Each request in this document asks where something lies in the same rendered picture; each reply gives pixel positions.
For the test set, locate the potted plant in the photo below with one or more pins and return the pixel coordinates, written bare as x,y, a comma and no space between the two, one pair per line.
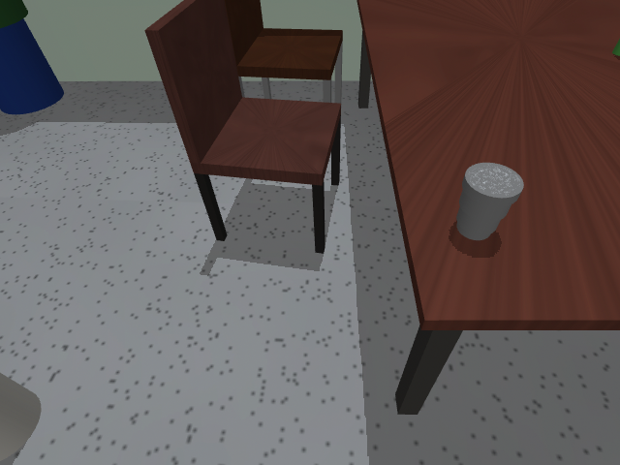
27,83

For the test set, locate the chair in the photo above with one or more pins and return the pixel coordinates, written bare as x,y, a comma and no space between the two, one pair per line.
283,53
228,135

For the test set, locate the table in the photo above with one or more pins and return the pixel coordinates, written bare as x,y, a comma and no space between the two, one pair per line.
532,85

